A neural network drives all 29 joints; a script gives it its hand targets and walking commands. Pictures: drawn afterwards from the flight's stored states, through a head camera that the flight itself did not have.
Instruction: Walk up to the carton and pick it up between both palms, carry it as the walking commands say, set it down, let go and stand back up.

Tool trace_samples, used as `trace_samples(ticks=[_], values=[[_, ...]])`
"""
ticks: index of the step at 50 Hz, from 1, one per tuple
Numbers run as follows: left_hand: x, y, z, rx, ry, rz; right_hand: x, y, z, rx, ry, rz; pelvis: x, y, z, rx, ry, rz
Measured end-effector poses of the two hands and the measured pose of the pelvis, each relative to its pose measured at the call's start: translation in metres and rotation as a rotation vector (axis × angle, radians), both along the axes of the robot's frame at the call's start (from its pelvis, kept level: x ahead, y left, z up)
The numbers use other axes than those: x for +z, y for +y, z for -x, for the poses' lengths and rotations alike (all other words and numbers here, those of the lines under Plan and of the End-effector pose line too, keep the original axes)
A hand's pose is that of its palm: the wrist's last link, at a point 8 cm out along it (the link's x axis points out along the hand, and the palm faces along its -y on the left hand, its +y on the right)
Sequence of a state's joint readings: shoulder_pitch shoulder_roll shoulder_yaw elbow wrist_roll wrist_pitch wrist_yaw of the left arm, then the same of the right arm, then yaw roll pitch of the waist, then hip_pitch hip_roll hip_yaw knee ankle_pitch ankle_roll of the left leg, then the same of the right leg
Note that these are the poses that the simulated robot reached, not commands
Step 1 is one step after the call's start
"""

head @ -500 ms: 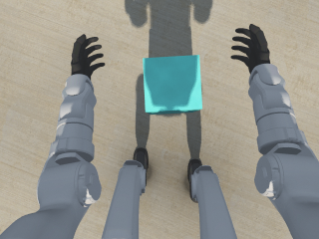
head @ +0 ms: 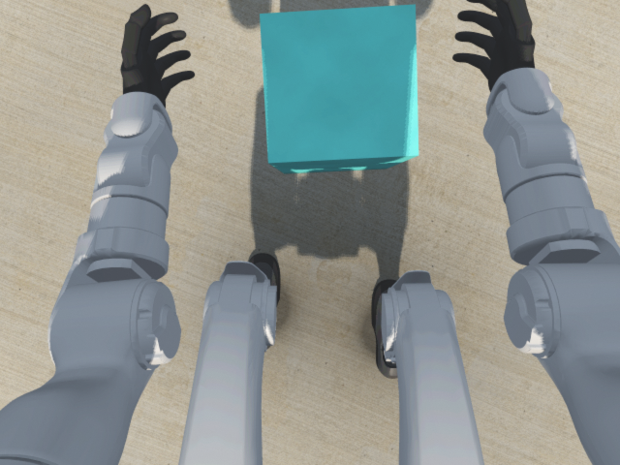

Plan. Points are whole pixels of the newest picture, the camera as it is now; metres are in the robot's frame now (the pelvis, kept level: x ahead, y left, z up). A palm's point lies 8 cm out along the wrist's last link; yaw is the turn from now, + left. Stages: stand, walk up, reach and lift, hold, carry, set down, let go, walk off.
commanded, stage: reach and lift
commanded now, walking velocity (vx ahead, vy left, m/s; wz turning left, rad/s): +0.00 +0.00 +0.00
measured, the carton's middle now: (336, 107) +0.54 +0.00 -0.38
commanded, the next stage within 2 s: none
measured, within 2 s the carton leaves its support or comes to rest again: leaves its support in 1.88 s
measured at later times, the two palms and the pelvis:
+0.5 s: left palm (194, 121) +0.49 +0.21 -0.28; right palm (455, 107) +0.52 -0.16 -0.27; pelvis -0.01 +0.00 -0.10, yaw +0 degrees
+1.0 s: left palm (203, 121) +0.50 +0.21 -0.31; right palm (442, 114) +0.52 -0.16 -0.31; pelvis -0.02 +0.00 -0.13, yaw -1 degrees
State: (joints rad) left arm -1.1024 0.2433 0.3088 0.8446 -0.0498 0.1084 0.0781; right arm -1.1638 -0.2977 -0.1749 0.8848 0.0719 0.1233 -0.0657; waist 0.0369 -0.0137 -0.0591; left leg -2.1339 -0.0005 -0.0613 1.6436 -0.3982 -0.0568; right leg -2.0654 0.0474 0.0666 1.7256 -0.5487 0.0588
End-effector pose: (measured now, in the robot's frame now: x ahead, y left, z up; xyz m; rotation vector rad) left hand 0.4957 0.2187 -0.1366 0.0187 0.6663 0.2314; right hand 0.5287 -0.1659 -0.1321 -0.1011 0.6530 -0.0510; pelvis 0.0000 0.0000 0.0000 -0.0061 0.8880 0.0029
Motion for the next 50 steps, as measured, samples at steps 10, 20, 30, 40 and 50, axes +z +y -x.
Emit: trace_samples(ticks=[10,20,30,40,50], values=[[-0.054,-0.004,-0.001,-0.005,0.024,0.001,-0.053,0.004,0.002,-0.005,0.024,-0.001,-0.041,0.002,0.007,-0.004,-0.035,0.001],[-0.110,-0.005,0.003,-0.006,0.052,0.006,-0.110,0.005,0.006,0.001,0.050,-0.001,-0.078,0.003,0.011,-0.004,-0.075,0.002],[-0.165,-0.007,0.007,-0.020,0.094,0.000,-0.165,0.003,0.012,-0.002,0.083,-0.008,-0.111,0.002,0.016,-0.015,-0.134,0.000],[-0.169,-0.008,-0.005,-0.008,0.082,-0.009,-0.186,0.004,0.014,0.011,0.069,-0.028,-0.125,0.001,0.015,-0.022,-0.171,-0.013],[-0.170,-0.009,-0.001,0.002,0.082,-0.001,-0.178,0.010,0.010,0.029,0.058,-0.020,-0.126,-0.002,0.017,-0.031,-0.173,-0.013]])
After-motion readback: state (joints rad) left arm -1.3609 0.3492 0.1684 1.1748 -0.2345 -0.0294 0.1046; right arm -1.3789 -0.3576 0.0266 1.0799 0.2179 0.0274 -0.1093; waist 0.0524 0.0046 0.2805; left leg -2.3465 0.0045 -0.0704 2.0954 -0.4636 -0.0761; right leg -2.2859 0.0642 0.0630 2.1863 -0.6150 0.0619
